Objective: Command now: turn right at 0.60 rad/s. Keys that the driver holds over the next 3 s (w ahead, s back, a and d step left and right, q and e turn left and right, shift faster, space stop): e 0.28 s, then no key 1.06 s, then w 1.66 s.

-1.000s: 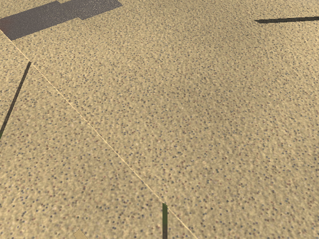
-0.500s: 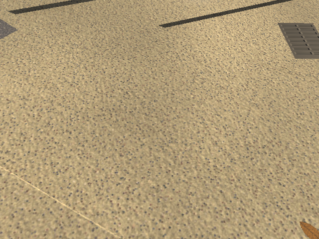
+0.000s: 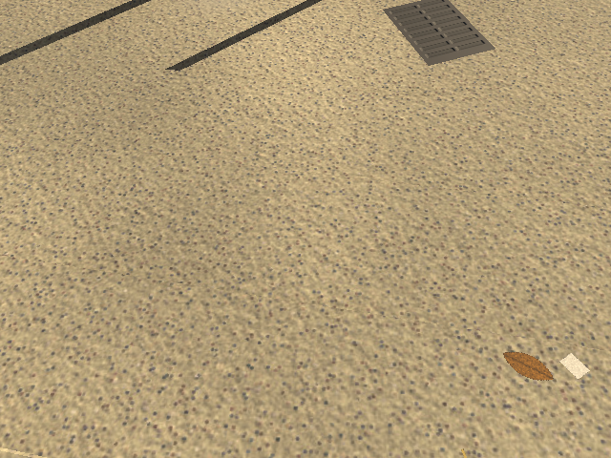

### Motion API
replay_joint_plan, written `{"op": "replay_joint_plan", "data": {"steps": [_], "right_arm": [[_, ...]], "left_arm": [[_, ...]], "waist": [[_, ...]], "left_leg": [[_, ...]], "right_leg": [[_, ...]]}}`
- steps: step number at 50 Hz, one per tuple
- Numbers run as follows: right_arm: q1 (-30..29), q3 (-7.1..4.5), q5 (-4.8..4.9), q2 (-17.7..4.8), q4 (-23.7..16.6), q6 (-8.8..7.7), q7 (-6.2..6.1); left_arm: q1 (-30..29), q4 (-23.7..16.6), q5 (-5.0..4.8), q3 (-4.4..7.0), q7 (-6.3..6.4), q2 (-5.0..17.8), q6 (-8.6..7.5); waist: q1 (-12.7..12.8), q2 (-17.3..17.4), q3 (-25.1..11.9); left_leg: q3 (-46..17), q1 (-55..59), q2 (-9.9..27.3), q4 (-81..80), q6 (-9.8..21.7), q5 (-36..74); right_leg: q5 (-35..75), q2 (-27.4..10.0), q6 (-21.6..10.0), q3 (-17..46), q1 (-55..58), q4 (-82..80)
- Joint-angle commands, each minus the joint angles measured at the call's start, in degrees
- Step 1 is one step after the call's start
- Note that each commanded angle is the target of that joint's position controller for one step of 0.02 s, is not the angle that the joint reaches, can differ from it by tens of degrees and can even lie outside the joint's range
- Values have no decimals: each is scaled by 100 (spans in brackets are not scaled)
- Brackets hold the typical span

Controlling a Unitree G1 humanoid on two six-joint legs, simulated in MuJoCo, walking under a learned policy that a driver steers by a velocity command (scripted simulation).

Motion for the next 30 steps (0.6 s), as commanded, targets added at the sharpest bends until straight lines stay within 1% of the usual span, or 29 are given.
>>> {"op": "replay_joint_plan", "data": {"steps": [1,3,5,6,7,8,9,10,11,12,13,14,15,16,19,21,23,25,26,27,28,29,30], "right_arm": [[-315,-54,31,-399,-520,-125,-37],[-253,-35,71,-410,-539,-156,-57],[-68,-17,103,-412,-529,-194,-86],[107,-7,109,-393,-490,-220,-113],[343,-3,84,-375,-429,-260,-159],[456,-54,27,-612,-407,-309,-221],[245,-134,-40,-1149,-549,-311,-247],[21,-189,-66,-1319,-612,-274,-184],[13,-110,-47,-964,-625,-277,-138],[-253,-19,-9,-637,-655,-292,-102],[-474,12,-16,-526,-707,-294,-100],[-522,16,-24,-519,-729,-303,-135],[-396,19,-29,-503,-700,-315,-139],[-214,6,-28,-517,-634,-326,-136],[194,-39,-7,-581,-447,-360,-128],[223,-55,-14,-611,-381,-366,-97],[161,-67,-30,-655,-338,-356,-38],[231,-96,-46,-750,-235,-318,17],[226,-99,-25,-768,-185,-289,34],[185,-88,21,-751,-142,-260,45],[309,-68,34,-681,-73,-262,52],[513,8,14,-370,-133,-279,87],[439,138,64,-3,-292,-257,67]], "left_arm": [[224,-270,41,302,4,1007,-35],[109,-281,49,321,-25,1036,-22],[-67,-286,33,333,-52,1034,-14],[-201,-291,10,333,-56,1016,-11],[-362,-303,-42,323,-43,971,-9],[-335,-331,-91,273,-19,778,-31],[-2,-398,-134,175,-5,324,-53],[11,-347,74,295,48,800,-29],[-45,-289,139,366,29,988,-10],[24,-166,115,375,-21,944,17],[145,-66,77,370,-74,881,56],[241,-8,51,360,-135,837,89],[217,17,20,329,-166,782,101],[94,-2,-3,300,-175,724,109],[-236,-72,-20,212,-156,556,145],[-304,-61,-21,142,-138,442,164],[-371,-54,-34,55,-118,326,171],[-367,-29,-67,12,-76,326,151],[-244,32,-71,-14,-57,289,124],[-48,132,-46,-45,-33,239,76],[-27,165,23,-65,3,316,7],[-19,121,136,-43,36,652,-76],[-386,43,79,1,54,1018,-113]], "waist": [[154,-825,-445],[105,-858,-495],[-10,-896,-534],[-137,-872,-541],[-326,-795,-517],[-327,-412,-553],[-90,967,-626],[-110,1047,-309],[-32,677,-207],[99,462,-75],[188,523,-62],[194,732,-141],[107,745,-208],[6,706,-251],[-218,711,-332],[-247,808,-368],[-262,924,-393],[-282,1057,-421],[-186,1012,-428],[-29,890,-426],[8,640,-436],[-119,-297,-682],[-255,-1382,-376]], "left_leg": [[-61,-325,-108,-478,82,-186],[-68,90,-226,-824,153,-233],[-91,610,-329,-1383,237,-194],[-88,1003,-359,-1905,273,39],[-70,1565,-323,-2747,308,562],[-527,2177,248,-3390,415,678],[-2099,2664,1782,-3887,868,475],[-2627,1827,2345,-3858,1450,1156],[-2289,1521,2240,-3729,1627,1661],[-1678,1354,1854,-3654,1511,1889],[-1141,1383,1490,-3588,1345,2091],[-824,1562,1321,-3510,1301,2460],[-643,1716,1239,-3428,1314,2880],[-560,1888,1234,-3363,1351,3118],[-576,2380,1378,-3227,1471,3282],[-524,2372,1398,-3159,1483,3187],[-420,2103,1363,-3079,1475,3112],[-461,1961,1373,-2936,1494,3385],[-433,1877,1342,-2789,1443,3535],[-340,1670,1267,-2582,1286,3539],[-278,1309,1187,-2433,977,3113],[29,754,846,-1805,596,1882],[467,514,146,-1861,329,-344]], "right_leg": [[1590,-1513,-996,1804,843,-407],[1800,-1437,-925,1989,655,-341],[1897,-1325,-776,2186,472,-284],[1750,-1211,-630,2227,310,-228],[1312,-1009,-391,2173,2,-84],[287,-679,-61,1896,-529,282],[-1525,154,301,744,-1378,1535],[-2281,432,377,-22,-1696,2603],[-2098,94,403,0,-1514,3337],[-1744,10,432,-35,-1445,3713],[-1443,-4,489,-125,-1435,3998],[-1305,-15,561,-247,-1521,4224],[-1290,-24,632,-311,-1540,4213],[-1290,-16,681,-344,-1571,4122],[-1396,-38,732,-319,-1620,3483],[-1519,-109,702,-401,-1311,2802],[-1684,-192,617,-650,-705,1997],[-1657,-180,522,-902,-254,1325],[-1300,-190,458,-979,35,760],[-592,-205,376,-1040,515,-144],[218,-384,299,-743,1067,-943],[267,-1424,141,551,1699,-1312],[1693,-2420,-479,1471,871,-1111]]}}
